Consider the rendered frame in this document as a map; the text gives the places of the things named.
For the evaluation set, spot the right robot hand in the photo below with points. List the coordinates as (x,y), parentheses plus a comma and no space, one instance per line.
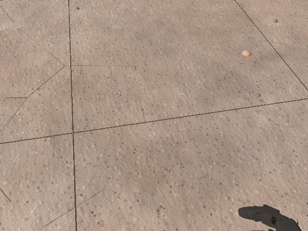
(270,217)

